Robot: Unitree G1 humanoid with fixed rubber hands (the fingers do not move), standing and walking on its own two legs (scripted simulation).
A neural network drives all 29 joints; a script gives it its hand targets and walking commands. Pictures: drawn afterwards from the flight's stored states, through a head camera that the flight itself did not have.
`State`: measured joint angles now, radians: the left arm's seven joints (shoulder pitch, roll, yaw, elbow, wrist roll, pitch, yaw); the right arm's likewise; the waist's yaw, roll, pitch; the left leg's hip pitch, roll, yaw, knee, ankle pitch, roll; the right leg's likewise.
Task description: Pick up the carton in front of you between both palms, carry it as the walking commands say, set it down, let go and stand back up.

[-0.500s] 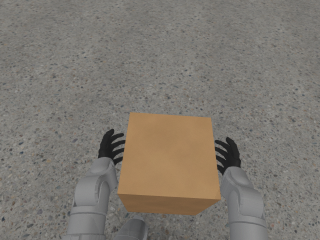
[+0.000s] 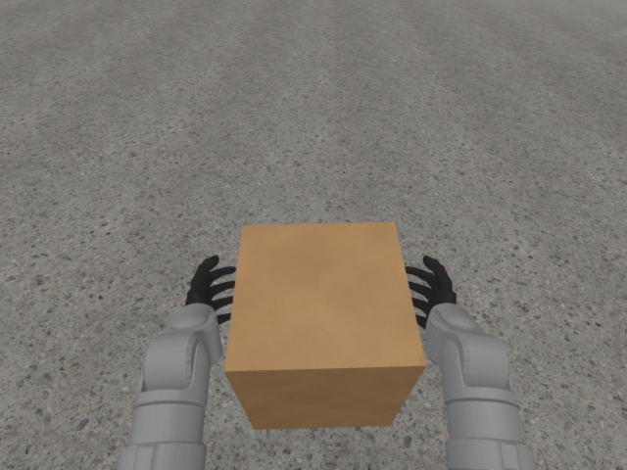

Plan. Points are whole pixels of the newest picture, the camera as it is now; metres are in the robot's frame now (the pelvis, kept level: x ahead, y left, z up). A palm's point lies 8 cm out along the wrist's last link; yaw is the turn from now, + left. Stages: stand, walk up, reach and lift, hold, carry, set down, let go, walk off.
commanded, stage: carry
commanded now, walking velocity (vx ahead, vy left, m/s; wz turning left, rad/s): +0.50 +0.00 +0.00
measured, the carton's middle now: (320, 331) +0.33 +0.00 +0.00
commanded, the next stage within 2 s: none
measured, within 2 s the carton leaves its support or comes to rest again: neither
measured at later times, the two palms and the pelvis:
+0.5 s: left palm (189, 282) +0.35 +0.17 +0.08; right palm (416, 299) +0.33 -0.13 +0.08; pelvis +0.10 +0.03 +0.00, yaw -2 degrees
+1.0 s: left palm (253, 187) +0.56 +0.12 +0.09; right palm (423, 196) +0.57 -0.18 +0.08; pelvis +0.32 -0.04 +0.00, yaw +2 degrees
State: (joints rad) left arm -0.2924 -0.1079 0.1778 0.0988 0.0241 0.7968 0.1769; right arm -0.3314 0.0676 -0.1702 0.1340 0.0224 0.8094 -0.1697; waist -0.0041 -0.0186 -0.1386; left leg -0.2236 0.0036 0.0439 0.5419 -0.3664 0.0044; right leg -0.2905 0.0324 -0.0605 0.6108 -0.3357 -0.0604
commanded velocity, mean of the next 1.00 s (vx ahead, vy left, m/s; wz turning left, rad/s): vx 0.50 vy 0.00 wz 0.00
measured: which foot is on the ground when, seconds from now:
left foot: down 0.00-0.18, up 0.20-0.38, down 0.40-0.92, up 0.94-1.00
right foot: down 0.00-0.40, up 0.42-0.88, down 0.90-1.00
